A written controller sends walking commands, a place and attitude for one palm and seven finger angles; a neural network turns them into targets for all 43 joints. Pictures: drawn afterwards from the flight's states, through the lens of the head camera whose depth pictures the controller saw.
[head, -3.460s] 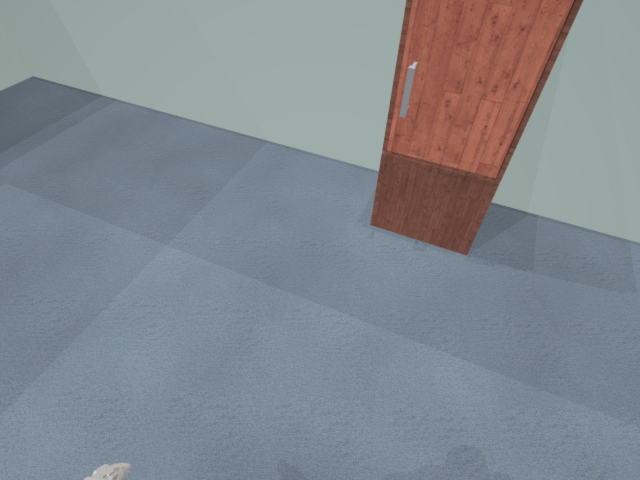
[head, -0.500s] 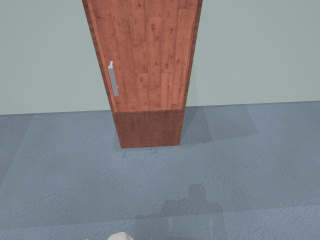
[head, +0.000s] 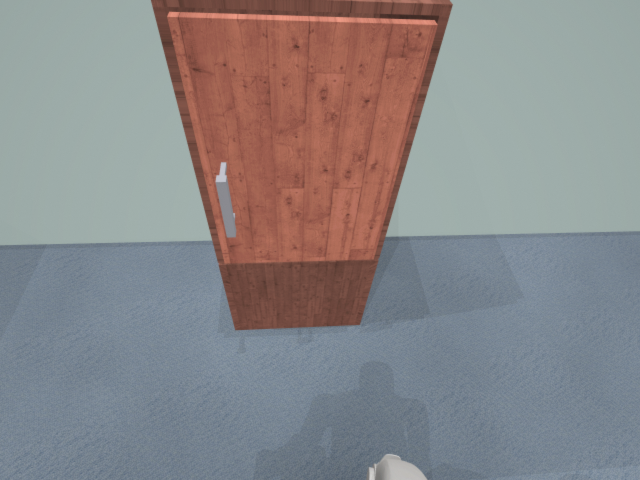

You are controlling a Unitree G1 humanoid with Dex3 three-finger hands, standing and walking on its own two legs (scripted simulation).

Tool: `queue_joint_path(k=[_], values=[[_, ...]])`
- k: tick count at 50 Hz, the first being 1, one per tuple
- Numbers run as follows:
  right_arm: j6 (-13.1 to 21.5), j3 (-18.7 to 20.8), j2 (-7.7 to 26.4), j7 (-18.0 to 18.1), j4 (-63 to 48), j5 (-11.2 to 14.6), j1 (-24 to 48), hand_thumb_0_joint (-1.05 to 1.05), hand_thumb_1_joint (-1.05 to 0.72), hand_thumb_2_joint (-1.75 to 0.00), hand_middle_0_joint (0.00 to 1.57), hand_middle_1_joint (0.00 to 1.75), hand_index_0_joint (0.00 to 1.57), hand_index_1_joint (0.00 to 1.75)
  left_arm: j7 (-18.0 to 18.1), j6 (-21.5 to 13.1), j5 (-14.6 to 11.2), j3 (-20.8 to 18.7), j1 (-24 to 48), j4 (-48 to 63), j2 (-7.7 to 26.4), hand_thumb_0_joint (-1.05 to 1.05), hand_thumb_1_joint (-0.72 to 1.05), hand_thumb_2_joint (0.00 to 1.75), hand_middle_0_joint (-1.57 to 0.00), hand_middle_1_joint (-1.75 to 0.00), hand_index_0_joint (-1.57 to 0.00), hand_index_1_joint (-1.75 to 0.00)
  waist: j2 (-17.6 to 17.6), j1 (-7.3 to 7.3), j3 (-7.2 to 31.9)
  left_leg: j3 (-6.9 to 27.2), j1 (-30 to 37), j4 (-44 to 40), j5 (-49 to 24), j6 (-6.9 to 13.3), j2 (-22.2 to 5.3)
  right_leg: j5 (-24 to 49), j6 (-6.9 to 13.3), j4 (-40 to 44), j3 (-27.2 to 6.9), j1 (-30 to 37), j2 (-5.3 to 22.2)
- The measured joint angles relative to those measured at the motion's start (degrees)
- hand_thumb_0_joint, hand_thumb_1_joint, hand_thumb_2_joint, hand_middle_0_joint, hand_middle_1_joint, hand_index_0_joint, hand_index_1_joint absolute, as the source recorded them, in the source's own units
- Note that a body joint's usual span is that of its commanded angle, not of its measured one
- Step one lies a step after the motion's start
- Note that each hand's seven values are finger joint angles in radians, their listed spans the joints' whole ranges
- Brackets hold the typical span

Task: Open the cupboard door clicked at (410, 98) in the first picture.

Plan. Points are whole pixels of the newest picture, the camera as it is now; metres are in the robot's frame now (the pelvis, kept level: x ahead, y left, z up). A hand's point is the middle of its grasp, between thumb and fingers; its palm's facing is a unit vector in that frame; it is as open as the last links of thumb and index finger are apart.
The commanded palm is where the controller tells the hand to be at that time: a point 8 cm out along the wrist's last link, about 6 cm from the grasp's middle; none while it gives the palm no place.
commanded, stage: take the last steps up to it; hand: left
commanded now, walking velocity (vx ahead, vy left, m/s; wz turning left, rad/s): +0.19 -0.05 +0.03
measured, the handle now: (227, 201) +0.63 +0.20 -0.10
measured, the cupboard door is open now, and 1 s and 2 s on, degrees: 0 0 0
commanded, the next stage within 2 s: come to a stop and stand still in 0.06 s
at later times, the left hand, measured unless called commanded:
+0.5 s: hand (202, 477) +0.16 +0.17 -0.20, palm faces +0.11 -0.97 -0.19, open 7.3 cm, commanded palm none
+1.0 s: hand out of the picture +0.08 +0.11 -0.17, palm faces +0.04 -0.97 -0.24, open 7.3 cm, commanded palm none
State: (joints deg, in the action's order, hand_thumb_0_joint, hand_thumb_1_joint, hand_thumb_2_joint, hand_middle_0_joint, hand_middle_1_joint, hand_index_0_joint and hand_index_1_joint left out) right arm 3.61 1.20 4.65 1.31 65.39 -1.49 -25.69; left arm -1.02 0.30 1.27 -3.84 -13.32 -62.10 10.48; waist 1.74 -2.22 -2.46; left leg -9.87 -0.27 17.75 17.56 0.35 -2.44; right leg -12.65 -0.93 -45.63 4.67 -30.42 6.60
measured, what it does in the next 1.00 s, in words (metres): steps on the spot: right foot, then left foot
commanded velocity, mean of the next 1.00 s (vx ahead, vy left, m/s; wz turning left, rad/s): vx -0.08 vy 0.00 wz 0.01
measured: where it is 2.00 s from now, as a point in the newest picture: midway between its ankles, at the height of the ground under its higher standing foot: outside the picture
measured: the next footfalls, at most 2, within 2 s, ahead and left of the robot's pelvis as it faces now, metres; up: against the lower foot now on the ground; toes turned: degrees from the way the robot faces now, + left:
right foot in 0.12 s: +0.18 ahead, -0.14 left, +0.00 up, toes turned -9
left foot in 0.46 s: +0.20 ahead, +0.09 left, +0.00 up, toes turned +8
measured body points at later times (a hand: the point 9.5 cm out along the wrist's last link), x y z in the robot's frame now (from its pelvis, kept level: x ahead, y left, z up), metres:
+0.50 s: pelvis +0.11 -0.01 -0.02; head +0.14 +0.00 +0.43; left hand +0.16 +0.22 -0.18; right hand +0.20 -0.26 -0.16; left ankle +0.16 +0.08 -0.74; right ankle +0.14 -0.14 -0.74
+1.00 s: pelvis +0.07 -0.07 +0.00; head +0.07 -0.09 +0.45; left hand +0.08 +0.16 -0.15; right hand +0.09 -0.31 -0.17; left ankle +0.09 +0.08 -0.72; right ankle +0.05 -0.17 -0.74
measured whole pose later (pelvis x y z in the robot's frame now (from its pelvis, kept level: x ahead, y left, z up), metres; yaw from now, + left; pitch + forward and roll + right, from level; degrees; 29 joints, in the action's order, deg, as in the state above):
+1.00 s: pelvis +0.07 -0.07 +0.00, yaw +0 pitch -1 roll +1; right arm -2.8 3.3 11.3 0.8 61.1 -0.7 -13.3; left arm 1.8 0.9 1.2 -1.5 -16.3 -60.8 7.6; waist -1.9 -0.6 -0.1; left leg -2.5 -19.7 38.1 18.9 -0.5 -3.0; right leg -16.7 1.6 -27.8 2.7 -10.5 1.2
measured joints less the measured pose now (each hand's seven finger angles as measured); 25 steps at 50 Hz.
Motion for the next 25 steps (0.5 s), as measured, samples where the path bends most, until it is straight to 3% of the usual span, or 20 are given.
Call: queue_joint_path(k=[5, 6, 10, 12, 17, 22, 24, 25], values=[[-0.69, 0.46, 0.12, -0.06, 1.56, 0.00, -1.79, 0.00, -0.91, -0.90, 0.20, 0.30, 0.20, 0.30, -0.10, -1.57, -0.05, 0.32, 2.88, 0.95, -0.37, 0.01, 0.92, 0.90, -0.19, -0.30, -0.20, -0.30, -1.51, -1.34, -1.15, 0.05, 1.09, 6.68, 6.93, -2.43, -1.76, 1.96, 1.82, 12.84, 2.84, 6.04, -2.46], [-0.90, 0.53, 0.15, -0.21, 1.94, 0.29, -2.14, 0.00, -0.91, -0.90, 0.20, 0.30, 0.20, 0.30, -0.02, -2.50, 0.09, 0.31, 3.28, 1.26, -0.42, 0.01, 0.92, 0.90, -0.19, -0.30, -0.20, -0.30, -1.71, -1.11, -1.14, 0.31, -0.40, 11.60, 9.19, -2.39, -2.38, 4.93, 2.63, 13.72, 3.17, 7.03, -2.67], [-2.72, 0.93, 1.61, -0.26, 1.95, 1.08, 1.14, 0.01, -0.91, -0.90, 0.20, 0.30, 0.20, 0.30, 0.94, -4.20, -0.37, 0.66, 4.40, 1.98, -2.21, 0.00, 0.92, 0.90, -0.19, -0.30, -0.20, -0.30, -3.76, -0.23, -1.88, 5.86, -13.38, 42.05, 12.25, -0.06, -2.47, -0.51, 3.61, 10.33, 5.34, 9.35, -3.56], [-3.09, 1.06, 2.42, 0.04, 0.86, 0.99, 3.61, 0.01, -0.91, -0.90, 0.20, 0.30, 0.20, 0.30, 2.22, -4.02, -0.71, 0.33, 4.15, 2.23, -2.56, 0.00, 0.93, 0.90, -0.20, -0.30, -0.20, -0.30, -3.81, 0.44, -1.24, 6.01, -18.47, 46.29, 9.92, -0.14, -2.37, -0.22, 3.05, 13.08, 5.82, 11.65, -3.87], [-3.72, 1.34, 4.07, 0.56, -3.69, 1.26, 10.72, 0.00, -0.91, -0.90, 0.20, 0.29, 0.19, 0.30, 3.26, -1.89, -0.01, 0.93, 3.93, 2.22, -2.08, -0.01, 0.95, 0.90, -0.20, -0.30, -0.20, -0.30, -3.64, 1.25, -0.41, 5.47, -22.94, 32.80, 6.48, -1.50, -2.08, 0.46, 3.09, 16.66, 5.94, 14.11, -3.99], [-4.34, 2.12, 6.14, 0.42, -6.60, 0.90, 15.37, 0.01, -0.94, -0.90, 0.20, 0.29, 0.19, 0.30, 3.07, 0.03, -0.22, 0.75, 3.28, 2.65, -1.94, -0.01, 0.93, 0.90, -0.20, -0.30, -0.20, -0.30, -3.33, 2.40, -1.38, 4.69, -20.37, 19.68, -1.95, -2.18, -1.15, -2.26, 1.74, 12.84, 5.55, 14.05, -3.38], [-4.06, 2.11, 5.91, 0.21, -7.41, 0.66, 16.19, 0.01, -0.94, -0.90, 0.20, 0.29, 0.19, 0.30, 2.99, 1.03, -0.49, 0.50, 2.88, 2.84, -1.19, 0.00, 0.93, 0.90, -0.20, -0.30, -0.20, -0.30, -1.71, 2.71, -1.72, 3.90, -19.42, 18.20, -4.52, 0.09, -0.26, -4.13, 1.01, 9.58, 4.63, 13.06, -2.38], [-4.05, 1.88, 5.61, 0.12, -7.89, 0.45, 16.50, 0.01, -0.94, -0.90, 0.20, 0.29, 0.19, 0.30, 3.06, 1.50, -0.68, 0.38, 2.68, 2.96, -0.78, 0.00, 0.92, 0.90, -0.20, -0.30, -0.20, -0.30, -0.89, 3.01, -1.79, 3.40, -19.32, 18.30, -3.62, 1.20, 0.08, -8.43, 0.72, 6.28, 3.16, 11.84, -2.45]])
